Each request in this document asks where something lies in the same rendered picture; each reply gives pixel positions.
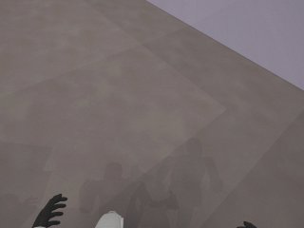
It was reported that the robot left thigh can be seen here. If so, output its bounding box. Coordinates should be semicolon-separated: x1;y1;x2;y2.
95;213;124;228

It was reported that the robot left hand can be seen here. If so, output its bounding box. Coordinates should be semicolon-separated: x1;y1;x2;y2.
31;194;67;228

